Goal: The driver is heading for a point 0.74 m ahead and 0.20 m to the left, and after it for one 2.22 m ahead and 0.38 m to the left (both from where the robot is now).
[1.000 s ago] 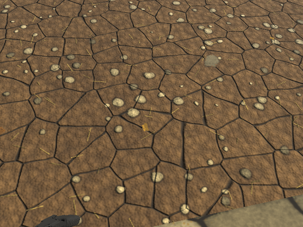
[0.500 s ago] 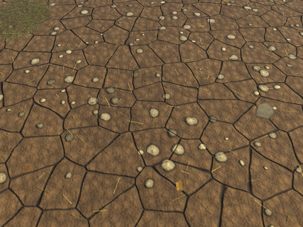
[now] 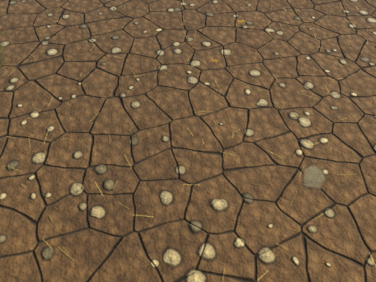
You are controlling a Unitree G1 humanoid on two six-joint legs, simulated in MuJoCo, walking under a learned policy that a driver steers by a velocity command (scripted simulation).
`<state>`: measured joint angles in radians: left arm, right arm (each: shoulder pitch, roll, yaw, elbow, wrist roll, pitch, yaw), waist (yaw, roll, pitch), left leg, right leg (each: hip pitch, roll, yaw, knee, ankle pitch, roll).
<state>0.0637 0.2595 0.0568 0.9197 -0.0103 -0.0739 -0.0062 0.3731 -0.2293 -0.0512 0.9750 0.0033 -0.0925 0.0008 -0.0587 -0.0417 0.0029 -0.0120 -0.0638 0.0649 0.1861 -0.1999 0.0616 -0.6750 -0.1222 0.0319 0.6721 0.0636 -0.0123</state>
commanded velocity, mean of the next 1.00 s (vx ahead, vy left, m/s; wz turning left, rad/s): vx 0.24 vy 0.00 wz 0.31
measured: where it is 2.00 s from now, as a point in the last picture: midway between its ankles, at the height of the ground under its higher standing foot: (147, 275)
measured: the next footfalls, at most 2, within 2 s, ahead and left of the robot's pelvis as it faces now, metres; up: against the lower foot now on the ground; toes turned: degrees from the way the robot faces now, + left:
right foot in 0.18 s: +0.29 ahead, -0.15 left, +0.00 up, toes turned -3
left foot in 0.66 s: +0.46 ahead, +0.08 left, +0.00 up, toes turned +11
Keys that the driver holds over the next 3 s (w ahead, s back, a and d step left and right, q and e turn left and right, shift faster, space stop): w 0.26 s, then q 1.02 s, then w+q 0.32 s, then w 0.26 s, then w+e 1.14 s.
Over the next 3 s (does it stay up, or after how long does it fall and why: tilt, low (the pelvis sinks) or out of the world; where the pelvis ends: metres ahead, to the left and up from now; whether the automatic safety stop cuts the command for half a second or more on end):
stays up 0.98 0.46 -0.02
